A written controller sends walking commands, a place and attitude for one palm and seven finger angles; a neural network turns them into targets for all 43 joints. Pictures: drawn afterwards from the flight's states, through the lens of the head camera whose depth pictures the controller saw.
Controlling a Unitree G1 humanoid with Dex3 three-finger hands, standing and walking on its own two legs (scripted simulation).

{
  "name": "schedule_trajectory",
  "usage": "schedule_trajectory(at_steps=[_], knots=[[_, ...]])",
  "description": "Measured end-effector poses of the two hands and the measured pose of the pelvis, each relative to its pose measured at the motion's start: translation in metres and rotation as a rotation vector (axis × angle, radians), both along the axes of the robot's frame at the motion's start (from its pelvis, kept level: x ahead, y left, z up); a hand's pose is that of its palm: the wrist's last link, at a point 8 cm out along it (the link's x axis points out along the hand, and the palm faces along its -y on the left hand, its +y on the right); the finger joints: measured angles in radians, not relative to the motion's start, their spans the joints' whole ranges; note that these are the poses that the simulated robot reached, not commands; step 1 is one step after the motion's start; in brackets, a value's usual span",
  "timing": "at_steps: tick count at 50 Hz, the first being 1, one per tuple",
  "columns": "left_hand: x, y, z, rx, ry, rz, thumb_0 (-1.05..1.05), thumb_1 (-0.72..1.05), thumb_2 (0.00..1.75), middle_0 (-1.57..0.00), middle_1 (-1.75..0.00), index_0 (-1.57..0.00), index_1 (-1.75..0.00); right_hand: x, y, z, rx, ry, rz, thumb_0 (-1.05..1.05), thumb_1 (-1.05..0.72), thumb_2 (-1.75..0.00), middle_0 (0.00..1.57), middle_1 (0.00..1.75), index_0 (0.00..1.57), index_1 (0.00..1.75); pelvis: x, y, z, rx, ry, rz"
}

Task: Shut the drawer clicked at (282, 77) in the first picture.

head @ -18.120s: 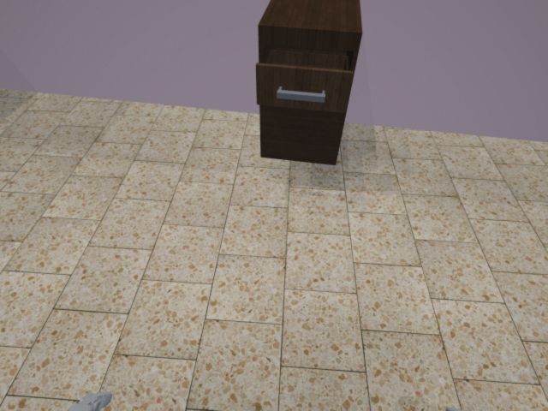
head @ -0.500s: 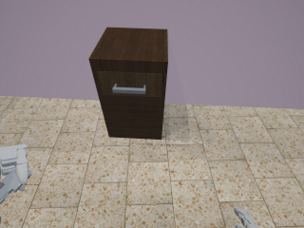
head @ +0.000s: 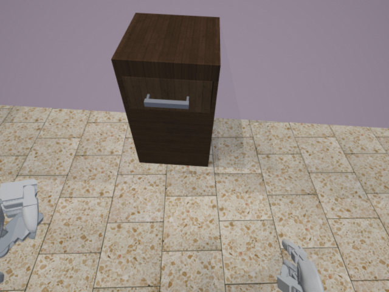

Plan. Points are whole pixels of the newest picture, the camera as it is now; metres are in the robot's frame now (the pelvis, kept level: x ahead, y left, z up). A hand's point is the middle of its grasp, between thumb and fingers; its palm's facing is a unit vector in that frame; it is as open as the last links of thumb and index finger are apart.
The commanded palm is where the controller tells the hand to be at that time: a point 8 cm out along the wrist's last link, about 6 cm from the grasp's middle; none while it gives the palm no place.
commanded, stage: stop stepping back and stand still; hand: left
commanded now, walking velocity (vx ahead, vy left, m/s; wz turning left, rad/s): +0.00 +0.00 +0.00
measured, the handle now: (167, 100) +0.89 +0.16 -0.22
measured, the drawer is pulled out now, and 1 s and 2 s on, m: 0.00 0.00 0.00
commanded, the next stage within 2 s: let the arm hang, fingers relaxed in 0.12 s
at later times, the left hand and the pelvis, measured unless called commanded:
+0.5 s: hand out of the picture +0.06 +0.19 -0.16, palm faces +0.03 -0.97 -0.23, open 3.1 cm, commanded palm none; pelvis -0.03 +0.00 -0.01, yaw +2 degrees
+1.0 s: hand out of the picture -0.06 +0.17 -0.17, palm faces +0.06 -0.98 -0.21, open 7.0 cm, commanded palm none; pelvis -0.04 +0.00 +0.00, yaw +1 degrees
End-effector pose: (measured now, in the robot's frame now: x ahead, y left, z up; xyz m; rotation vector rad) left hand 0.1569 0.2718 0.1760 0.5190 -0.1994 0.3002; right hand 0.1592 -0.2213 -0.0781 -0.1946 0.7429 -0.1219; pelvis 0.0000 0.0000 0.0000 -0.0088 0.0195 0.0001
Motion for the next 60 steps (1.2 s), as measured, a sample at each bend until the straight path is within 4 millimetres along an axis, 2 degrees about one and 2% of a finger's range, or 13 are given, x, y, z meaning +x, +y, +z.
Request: schedule_trajectory(at_steps=[11, 12, 14, 16, 20, 23, 25, 32, 36, 40, 49, 55, 60], knots=[[-0.005, 0.006, 0.001, 0.020, 0.041, 0.021, 0.01, 0.88, 0.90, -1.40, -1.60, -1.40, -1.60, 0.006, -0.013, 0.007, -0.029, -0.002, -0.033, 0.01, -0.91, -0.90, 0.20, 0.30, 0.20, 0.30, -0.001, -0.001, 0.003, 0.001, 0.000, 0.003], [-0.004, 0.007, -0.007, 0.026, 0.063, 0.011, 0.01, 0.89, 0.90, -1.40, -1.60, -1.40, -1.60, 0.006, -0.014, 0.004, -0.020, -0.008, -0.017, 0.01, -0.91, -0.90, 0.20, 0.30, 0.20, 0.30, -0.002, 0.000, 0.002, 0.000, 0.004, 0.011], [0.002, 0.015, -0.053, -0.015, 0.230, 0.022, 0.00, 0.89, 0.90, -1.39, -1.59, -1.40, -1.60, 0.005, -0.017, -0.008, -0.005, 0.019, 0.024, 0.01, -0.91, -0.90, 0.20, 0.30, 0.20, 0.30, -0.007, 0.004, -0.002, 0.001, 0.011, 0.020], [0.000, 0.021, -0.116, -0.110, 0.472, 0.076, 0.00, 0.89, 0.90, -1.37, -1.58, -1.38, -1.58, -0.002, -0.020, -0.022, 0.005, 0.061, 0.031, 0.01, -0.91, -0.90, 0.20, 0.30, 0.20, 0.30, -0.012, 0.007, -0.005, 0.004, 0.012, 0.022], [-0.040, 0.004, -0.231, -0.303, 0.918, 0.143, 0.00, 0.90, 0.90, -1.29, -1.49, -1.29, -1.50, -0.033, -0.019, -0.037, 0.004, 0.161, 0.011, 0.01, -0.91, -0.90, 0.20, 0.30, 0.20, 0.30, -0.019, 0.009, -0.009, 0.017, -0.006, 0.022], [-0.085, -0.027, -0.287, -0.428, 1.155, 0.140, 0.01, 0.90, 0.90, -1.20, -1.40, -1.20, -1.41, -0.069, -0.017, -0.040, -0.015, 0.269, -0.005, 0.00, -0.91, -0.90, 0.20, 0.30, 0.20, 0.30, -0.024, 0.006, -0.008, 0.021, -0.024, 0.023], [-0.112, -0.034, -0.306, -0.463, 1.235, 0.185, 0.01, 0.90, 0.90, -1.13, -1.36, -1.13, -1.33, -0.096, -0.015, -0.042, -0.026, 0.354, -0.013, 0.00, -0.91, -0.90, 0.20, 0.30, 0.20, 0.30, -0.028, 0.004, -0.006, 0.016, -0.031, 0.028], [-0.189, -0.021, -0.317, -0.509, 1.437, 0.299, 0.01, 0.90, 0.90, -0.87, -1.11, -0.87, -1.05, -0.173, -0.006, -0.053, -0.008, 0.599, -0.048, 0.01, -0.91, -0.90, 0.20, 0.30, 0.20, 0.30, -0.039, 0.003, 0.000, -0.003, -0.035, 0.041], [-0.221, -0.019, -0.311, -0.508, 1.520, 0.354, 0.01, 0.90, 0.90, -0.72, -0.91, -0.72, -0.88, -0.198, 0.002, -0.061, 0.029, 0.662, -0.068, 0.01, -0.91, -0.90, 0.20, 0.30, 0.20, 0.30, -0.041, 0.005, 0.002, -0.001, -0.036, 0.038], [-0.238, -0.022, -0.306, -0.507, 1.563, 0.387, 0.01, 0.90, 0.90, -0.56, -0.73, -0.56, -0.71, -0.212, 0.009, -0.066, 0.062, 0.689, -0.080, 0.00, -0.91, -0.90, 0.20, 0.30, 0.20, 0.30, -0.042, 0.006, 0.003, 0.005, -0.038, 0.033], [-0.229, -0.046, -0.311, -0.539, 1.554, 0.359, 0.00, 0.90, 0.90, -0.28, -0.40, -0.28, -0.40, -0.220, 0.017, -0.071, 0.103, 0.698, -0.099, 0.00, -0.91, -0.90, 0.20, 0.30, 0.20, 0.30, -0.040, 0.000, 0.003, 0.013, -0.040, 0.025], [-0.208, -0.067, -0.317, -0.566, 1.520, 0.309, 0.00, 0.91, 0.90, -0.22, -0.33, -0.22, -0.33, -0.219, 0.016, -0.070, 0.107, 0.696, -0.111, 0.00, -0.91, -0.90, 0.20, 0.30, 0.20, 0.30, -0.037, -0.006, 0.003, 0.015, -0.041, 0.024], [-0.204, -0.071, -0.318, -0.566, 1.523, 0.311, 0.01, 0.92, 0.90, -0.20, -0.31, -0.21, -0.31, -0.217, 0.013, -0.069, 0.109, 0.698, -0.123, 0.00, -0.91, -0.90, 0.20, 0.30, 0.20, 0.30, -0.033, -0.011, 0.004, 0.015, -0.041, 0.024]])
